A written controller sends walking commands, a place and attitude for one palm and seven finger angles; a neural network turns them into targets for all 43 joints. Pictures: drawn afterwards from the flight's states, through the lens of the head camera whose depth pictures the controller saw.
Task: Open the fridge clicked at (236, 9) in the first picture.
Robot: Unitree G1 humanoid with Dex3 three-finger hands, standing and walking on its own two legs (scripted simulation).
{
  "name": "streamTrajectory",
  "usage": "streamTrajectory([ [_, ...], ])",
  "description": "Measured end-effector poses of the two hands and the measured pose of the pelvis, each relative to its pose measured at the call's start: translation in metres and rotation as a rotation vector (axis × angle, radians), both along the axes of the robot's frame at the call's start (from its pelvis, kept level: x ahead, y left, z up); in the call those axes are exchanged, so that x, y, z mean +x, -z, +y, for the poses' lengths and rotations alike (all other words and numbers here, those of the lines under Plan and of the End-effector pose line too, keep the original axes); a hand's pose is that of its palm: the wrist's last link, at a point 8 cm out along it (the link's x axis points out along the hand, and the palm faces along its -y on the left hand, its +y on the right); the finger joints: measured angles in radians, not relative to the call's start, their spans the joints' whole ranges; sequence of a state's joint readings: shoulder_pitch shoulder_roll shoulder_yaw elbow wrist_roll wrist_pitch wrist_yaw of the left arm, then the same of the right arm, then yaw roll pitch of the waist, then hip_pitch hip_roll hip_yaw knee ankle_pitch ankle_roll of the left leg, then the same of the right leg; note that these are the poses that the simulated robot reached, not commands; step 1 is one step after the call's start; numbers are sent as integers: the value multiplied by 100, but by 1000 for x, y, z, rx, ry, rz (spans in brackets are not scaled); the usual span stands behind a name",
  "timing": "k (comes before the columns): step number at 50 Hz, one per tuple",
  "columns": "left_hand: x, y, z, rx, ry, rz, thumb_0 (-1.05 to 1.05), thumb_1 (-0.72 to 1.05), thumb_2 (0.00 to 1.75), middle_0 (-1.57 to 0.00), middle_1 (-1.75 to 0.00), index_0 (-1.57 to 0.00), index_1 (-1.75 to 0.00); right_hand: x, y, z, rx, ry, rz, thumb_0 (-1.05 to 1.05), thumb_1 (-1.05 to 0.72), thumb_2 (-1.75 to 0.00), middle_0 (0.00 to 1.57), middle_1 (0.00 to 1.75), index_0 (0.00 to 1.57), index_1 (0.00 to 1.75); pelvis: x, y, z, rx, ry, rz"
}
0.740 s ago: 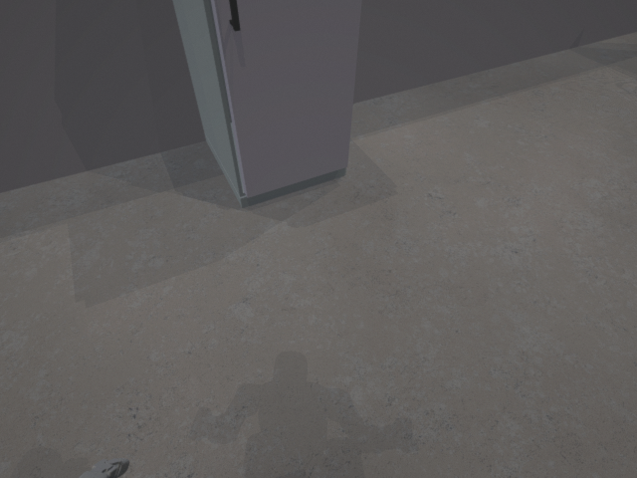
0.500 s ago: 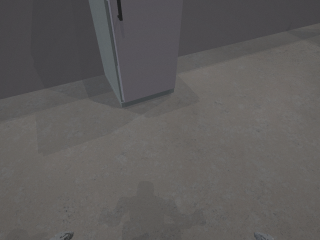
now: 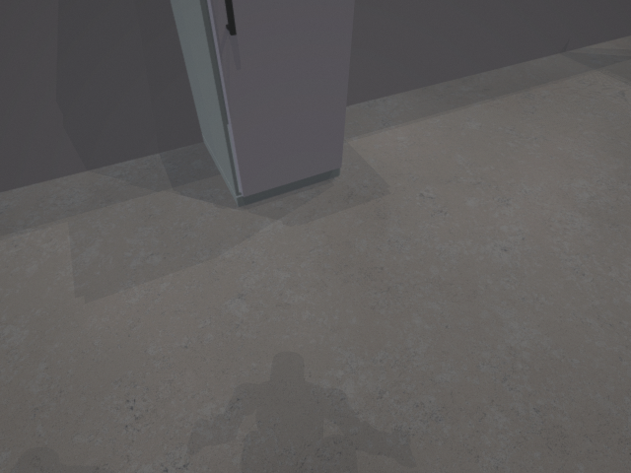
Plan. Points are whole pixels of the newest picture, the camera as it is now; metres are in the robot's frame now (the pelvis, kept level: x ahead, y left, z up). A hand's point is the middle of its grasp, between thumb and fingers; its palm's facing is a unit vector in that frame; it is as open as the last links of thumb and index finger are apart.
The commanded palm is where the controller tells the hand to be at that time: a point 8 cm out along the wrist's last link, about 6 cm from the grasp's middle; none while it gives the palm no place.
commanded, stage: stand and wait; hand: left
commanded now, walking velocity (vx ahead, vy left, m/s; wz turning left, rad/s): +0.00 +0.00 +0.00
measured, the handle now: out of the picture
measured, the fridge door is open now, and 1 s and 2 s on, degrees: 0 0 0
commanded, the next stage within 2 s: look at it before walking up in 0.08 s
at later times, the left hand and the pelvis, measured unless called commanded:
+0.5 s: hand out of the picture +0.07 +0.24 -0.15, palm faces -0.03 -0.94 -0.33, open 7.4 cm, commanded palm none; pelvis -0.01 +0.00 +0.00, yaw +0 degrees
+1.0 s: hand out of the picture +0.07 +0.24 -0.15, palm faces -0.04 -0.94 -0.33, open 7.4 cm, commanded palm none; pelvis +0.00 +0.00 +0.00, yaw +0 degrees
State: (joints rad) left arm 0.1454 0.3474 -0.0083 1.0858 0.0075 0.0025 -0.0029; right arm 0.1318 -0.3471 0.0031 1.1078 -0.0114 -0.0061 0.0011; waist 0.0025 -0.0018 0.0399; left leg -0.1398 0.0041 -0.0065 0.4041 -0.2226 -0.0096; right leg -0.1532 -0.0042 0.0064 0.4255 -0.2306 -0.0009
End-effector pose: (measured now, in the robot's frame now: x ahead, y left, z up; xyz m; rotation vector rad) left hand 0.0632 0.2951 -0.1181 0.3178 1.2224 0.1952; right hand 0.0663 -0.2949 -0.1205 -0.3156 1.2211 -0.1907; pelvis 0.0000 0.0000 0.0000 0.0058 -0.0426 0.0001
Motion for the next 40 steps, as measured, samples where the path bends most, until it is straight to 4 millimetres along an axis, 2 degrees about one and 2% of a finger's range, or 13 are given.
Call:
streamTrajectory([
  [13,6,-2,-6,-8,18,-32,0,90,89,-20,-30,-20,-30,-2,-1,1,11,0,-19,1,-90,-90,20,30,20,30,-6,-1,-2,0,3,0],
  [40,0,0,-8,-8,11,4,0,90,89,-20,-30,-20,-30,0,-2,-3,7,0,-1,1,-90,-90,20,30,20,30,-3,-2,-5,-1,6,7],
])
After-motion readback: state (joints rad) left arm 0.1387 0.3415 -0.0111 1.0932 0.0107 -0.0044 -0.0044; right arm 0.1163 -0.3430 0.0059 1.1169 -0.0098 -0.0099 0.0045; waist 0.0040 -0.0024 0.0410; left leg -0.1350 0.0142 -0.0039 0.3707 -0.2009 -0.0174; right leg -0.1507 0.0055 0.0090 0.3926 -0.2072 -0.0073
